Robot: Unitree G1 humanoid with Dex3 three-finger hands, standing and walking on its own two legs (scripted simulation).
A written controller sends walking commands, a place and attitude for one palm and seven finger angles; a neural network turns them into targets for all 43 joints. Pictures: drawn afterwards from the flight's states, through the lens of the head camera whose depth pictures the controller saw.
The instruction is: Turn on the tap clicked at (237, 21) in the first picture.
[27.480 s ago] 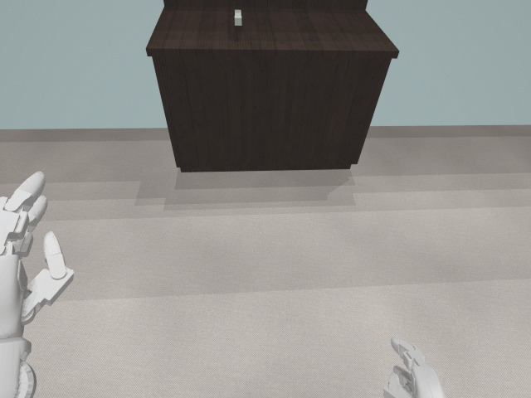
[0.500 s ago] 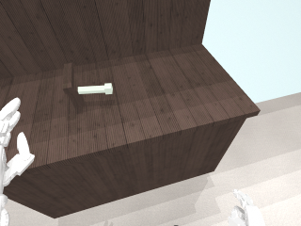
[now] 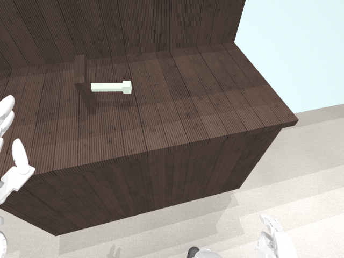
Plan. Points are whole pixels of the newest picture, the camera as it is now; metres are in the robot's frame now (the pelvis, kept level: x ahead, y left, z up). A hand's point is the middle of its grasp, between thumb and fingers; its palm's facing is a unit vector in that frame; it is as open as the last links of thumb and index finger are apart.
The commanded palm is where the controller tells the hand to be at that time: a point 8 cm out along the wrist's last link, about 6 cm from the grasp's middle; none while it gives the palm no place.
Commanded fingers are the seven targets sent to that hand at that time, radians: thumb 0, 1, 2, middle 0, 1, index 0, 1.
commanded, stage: step back with the hand held close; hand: left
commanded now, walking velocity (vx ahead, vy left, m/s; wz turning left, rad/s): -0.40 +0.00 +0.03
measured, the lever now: (127, 87) +0.58 +0.18 +0.04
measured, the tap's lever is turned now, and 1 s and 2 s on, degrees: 78 78 78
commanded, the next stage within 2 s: stop stepping back and stand still in 1.00 s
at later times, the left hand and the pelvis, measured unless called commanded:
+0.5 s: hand (14, 183) +0.19 +0.25 +0.17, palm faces +0.47 -0.76 -0.46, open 7.4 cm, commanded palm +0.14 +0.27 +0.19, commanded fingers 0.00 0.90 0.90 -0.20 -0.30 -0.20 -0.30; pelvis -0.01 -0.01 +0.00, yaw +1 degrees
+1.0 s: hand out of the picture +0.08 +0.24 +0.17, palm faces +0.48 -0.76 -0.44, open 7.4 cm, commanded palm +0.02 +0.26 +0.19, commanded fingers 0.00 0.90 0.90 -0.20 -0.30 -0.20 -0.30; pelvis -0.11 -0.03 +0.01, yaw +5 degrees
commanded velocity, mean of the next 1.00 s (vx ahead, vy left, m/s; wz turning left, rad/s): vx -0.40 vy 0.00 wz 0.00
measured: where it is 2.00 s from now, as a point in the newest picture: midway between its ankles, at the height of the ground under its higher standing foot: outside the picture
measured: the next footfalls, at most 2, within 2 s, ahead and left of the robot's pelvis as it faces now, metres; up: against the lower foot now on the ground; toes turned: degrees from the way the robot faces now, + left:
left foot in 0.84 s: -0.09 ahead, +0.10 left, +0.00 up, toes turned +3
right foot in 1.08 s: -0.13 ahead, -0.12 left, +0.00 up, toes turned +4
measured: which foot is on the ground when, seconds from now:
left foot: down 0.00-0.62, up 0.64-0.82, down 0.84-1.00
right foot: down 0.00-0.92, up 0.94-1.00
